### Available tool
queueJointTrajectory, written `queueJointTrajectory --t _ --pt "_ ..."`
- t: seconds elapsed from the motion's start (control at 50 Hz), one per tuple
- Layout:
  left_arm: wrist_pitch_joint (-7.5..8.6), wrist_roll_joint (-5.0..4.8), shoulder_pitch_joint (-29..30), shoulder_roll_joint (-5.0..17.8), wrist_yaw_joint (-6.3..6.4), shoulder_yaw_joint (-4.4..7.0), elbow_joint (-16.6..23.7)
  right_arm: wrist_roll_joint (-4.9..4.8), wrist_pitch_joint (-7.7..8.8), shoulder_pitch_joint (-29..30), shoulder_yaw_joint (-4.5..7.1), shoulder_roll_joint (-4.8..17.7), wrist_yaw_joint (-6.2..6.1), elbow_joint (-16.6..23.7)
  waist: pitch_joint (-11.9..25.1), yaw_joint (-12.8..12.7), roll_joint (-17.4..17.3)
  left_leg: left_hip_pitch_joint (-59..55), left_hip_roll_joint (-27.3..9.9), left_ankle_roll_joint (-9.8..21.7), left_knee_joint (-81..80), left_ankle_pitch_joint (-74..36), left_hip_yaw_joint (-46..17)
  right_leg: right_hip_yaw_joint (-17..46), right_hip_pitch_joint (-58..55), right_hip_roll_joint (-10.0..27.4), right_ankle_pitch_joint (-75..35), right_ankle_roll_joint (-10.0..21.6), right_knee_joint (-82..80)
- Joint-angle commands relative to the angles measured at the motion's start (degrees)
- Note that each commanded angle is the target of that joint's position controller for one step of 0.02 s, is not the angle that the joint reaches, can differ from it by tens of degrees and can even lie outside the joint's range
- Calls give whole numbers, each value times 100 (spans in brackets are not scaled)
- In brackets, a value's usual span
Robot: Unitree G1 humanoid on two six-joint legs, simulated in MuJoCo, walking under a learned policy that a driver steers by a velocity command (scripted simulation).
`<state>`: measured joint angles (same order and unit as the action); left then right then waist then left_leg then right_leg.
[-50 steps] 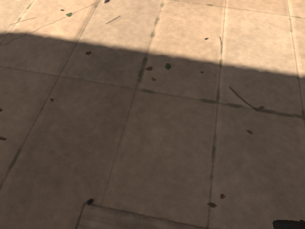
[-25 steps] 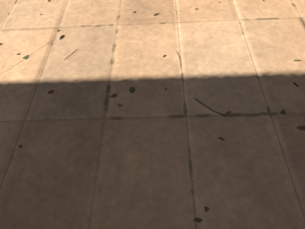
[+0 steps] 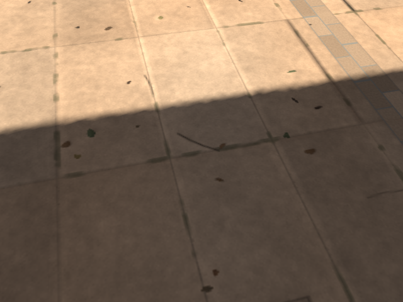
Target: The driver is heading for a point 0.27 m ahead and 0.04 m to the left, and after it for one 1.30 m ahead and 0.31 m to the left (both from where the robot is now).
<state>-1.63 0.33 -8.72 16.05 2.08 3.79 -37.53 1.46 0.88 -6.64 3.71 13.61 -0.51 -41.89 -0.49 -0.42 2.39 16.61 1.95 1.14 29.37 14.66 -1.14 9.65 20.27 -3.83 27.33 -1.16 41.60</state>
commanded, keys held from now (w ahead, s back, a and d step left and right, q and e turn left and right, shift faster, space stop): w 0.20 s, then w+q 0.76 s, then w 0.04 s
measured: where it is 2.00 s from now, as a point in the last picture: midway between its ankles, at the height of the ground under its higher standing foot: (157, 279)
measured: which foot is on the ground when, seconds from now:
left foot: down 0.00-0.28, up 0.30-0.74, down 0.76-1.00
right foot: up 0.00-0.26, down 0.28-0.76, up 0.78-1.00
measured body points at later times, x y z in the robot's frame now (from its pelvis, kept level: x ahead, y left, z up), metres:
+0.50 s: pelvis +0.09 -0.03 +0.01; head +0.11 -0.05 +0.46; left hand +0.11 +0.24 -0.10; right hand +0.25 -0.29 -0.11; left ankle +0.16 +0.14 -0.65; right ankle +0.03 -0.14 -0.73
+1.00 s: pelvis +0.34 +0.08 +0.01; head +0.37 +0.11 +0.46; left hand +0.41 +0.40 -0.08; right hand +0.53 -0.14 -0.10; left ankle +0.33 +0.14 -0.73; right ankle +0.48 -0.07 -0.65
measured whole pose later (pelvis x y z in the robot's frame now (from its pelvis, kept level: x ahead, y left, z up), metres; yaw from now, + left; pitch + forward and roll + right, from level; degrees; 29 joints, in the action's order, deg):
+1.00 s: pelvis +0.34 +0.08 +0.01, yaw +23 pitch +2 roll +0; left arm 6.1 0.9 -8.5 17.3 1.0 3.2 -37.1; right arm -0.6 2.9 -16.4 3.8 15.5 0.9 -41.4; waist -2.3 2.0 1.8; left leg 13.0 7.6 6.4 20.8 9.2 -3.6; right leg 4.4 38.0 7.1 13.8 -2.9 60.7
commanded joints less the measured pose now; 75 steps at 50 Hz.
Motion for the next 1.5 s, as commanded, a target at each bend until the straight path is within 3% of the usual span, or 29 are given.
queueJointTrajectory --t 0.02,0.08,0.16,0.26,0.28,0.3,0.32,0.34,0.42,0.62,0.7,0.74,0.76,0.78,0.8,0.82,0.86,0.92,1.0,1.14,1.22,1.24,1.26,1.28,1.3,1.32,1.36,1.42,1.5 --pt "85 -27 -31 809 1 266 353 -82 105 -148 209 964 -30 302 466 124 -1127 -1045 -1801 1278 -1572 850 -2325 -352 1121 327 444 -256 1447" --pt "167 -84 78 570 -75 208 339 -192 62 -315 217 1020 -127 186 -61 209 -1146 -895 -1513 1061 -1946 1621 -2036 -666 1529 471 -193 -233 1457" --pt "418 -87 204 194 -147 88 316 -235 111 -464 221 969 -108 133 128 308 -1219 -646 -1232 1016 -1870 843 -1333 -1037 543 416 -445 -58 69" --pt "550 -122 -585 321 -195 187 30 -364 56 -580 187 970 5 56 87 -153 -922 533 -1118 945 -1302 1197 -1403 -1235 -1578 234 -1418 276 -1862" --pt "568 -122 -1171 447 -148 237 -66 -322 88 -391 92 670 25 125 266 -454 -737 1278 -861 656 -678 1341 -1256 -767 -2526 680 -1262 388 -1899" --pt "581 -16 -1856 895 -80 334 -133 -266 166 -95 -72 87 61 327 506 -728 451 2375 -166 194 1190 1421 -444 816 -3328 1932 -180 735 -2419" --pt "618 86 -2063 1383 -137 476 -209 -381 267 70 12 412 18 596 206 -727 1219 3273 -87 166 2349 1851 -378 2508 -2812 2896 1073 1463 -3096" --pt "703 47 -1762 969 -140 361 -160 -439 306 5 135 828 13 533 -196 -554 818 3557 -386 227 3073 1470 -732 2479 -2555 2817 1588 1565 -3230" --pt "805 1 -1004 442 -157 185 -92 -306 252 -334 183 736 96 188 -464 -148 433 3410 -584 125 3387 -230 -780 332 -2108 1982 -974 941 -3407" --pt "734 -50 -1420 689 -75 267 -549 -291 178 849 -25 264 365 704 -751 -441 162 2555 -589 9 1213 -1727 135 -1689 -1899 1885 -2864 858 -3496" --pt "603 -150 -1421 981 -60 339 -648 -293 167 866 75 528 477 920 -418 -171 387 1790 -155 466 777 -700 691 -2015 -2576 2043 -5867 716 -2509" --pt "510 -182 -1301 1167 -16 371 -612 -320 123 -392 323 987 442 674 408 590 516 32 315 802 500 -547 891 -2196 -2392 1916 -7363 549 -741" --pt "539 -187 -1282 1142 17 338 -526 -317 67 -1331 505 1343 336 456 893 1059 271 -1699 256 1026 294 -789 451 -2235 -1266 1706 -6535 338 696" --pt "643 92 -1751 302 -61 71 -226 -323 70 -1633 592 1962 223 377 1510 571 -1449 -4030 -1354 1865 328 -646 -2330 -2004 1369 829 -756 -14 3024" --pt "894 -63 -1592 374 -130 -23 -75 -291 151 -1780 491 1818 226 552 2711 657 -1359 -4558 -2202 2605 -922 639 -4939 -551 2188 157 764 -63 4207" --pt "1010 -303 -796 795 -171 103 103 -220 197 -1673 391 1413 236 473 1953 889 -847 -4073 -1958 2141 -1248 529 -4151 -277 2723 488 155 47 4231" --pt "1067 -136 -511 711 -95 65 171 -272 264 -856 272 1085 222 542 734 352 -180 -2158 -1477 1734 -1294 -465 -2778 -409 2378 959 -677 119 3282" --pt "876 36 -759 718 -99 128 150 -185 308 -362 212 929 170 678 354 -121 -406 -731 -1094 1709 -1666 -1396 -2096 -450 1593 1159 -1034 -42 2616" --pt "750 107 -241 462 -97 15 295 -214 333 -611 217 1044 53 454 67 -18 -442 -70 -814 1561 -1758 -2057 -1369 -710 1637 1077 -1992 -305 1396" --pt "905 5 865 383 -333 -66 468 -217 236 -1286 131 1025 -19 0 67 580 -706 -743 -833 1029 -1095 -2643 -1015 -927 1015 568 -3796 5 -1012" --pt "914 35 110 646 -426 68 284 -150 179 -1007 116 1066 -46 -27 486 77 -749 -1442 -927 707 139 -4214 -960 -1025 260 267 -3143 521 -1511" --pt "935 65 -383 834 -416 131 182 -122 184 -958 96 1020 -55 25 829 -170 -545 -1275 -606 496 1000 -4154 -714 -880 -582 438 -4388 712 -1645" --pt "930 170 -872 1240 -403 177 204 18 230 -1259 15 809 -65 171 1597 -147 331 -49 -104 167 2724 -2154 -505 356 -2336 1479 -6750 1331 -1127" --pt "842 148 -898 1114 -400 127 172 12 257 -2038 -81 633 -21 23 2316 81 1381 1375 431 -279 4294 2142 -341 2139 -3639 2655 -7527 2329 -1247" --pt "725 -28 -951 866 -384 102 246 -52 214 -1809 1 1121 24 22 2424 -144 753 1663 213 -344 4680 2150 -715 2437 -3511 2459 -6176 2251 -1545" --pt "621 -86 -563 825 -338 102 350 -179 128 -1209 38 1178 19 192 1746 -176 337 2067 28 -411 4891 1780 -653 2042 -2937 2231 -4922 2020 -1696" --pt "439 -63 -176 805 -264 77 477 -134 -55 -624 54 1086 -63 367 835 -59 -259 2058 -194 -422 4415 1286 -519 1549 -1382 1835 -3492 1700 -2178" --pt "320 45 93 830 -231 113 561 -111 -148 -865 -12 718 -153 328 565 247 329 1210 -123 -461 3031 1065 -275 994 -185 1223 -3008 1449 -2476" --pt "203 -41 -19 988 -108 218 575 -94 -137 -691 -18 701 -199 301 948 143 455 849 -42 -554 2122 503 -366 1091 -174 1131 -2398 1421 -2386"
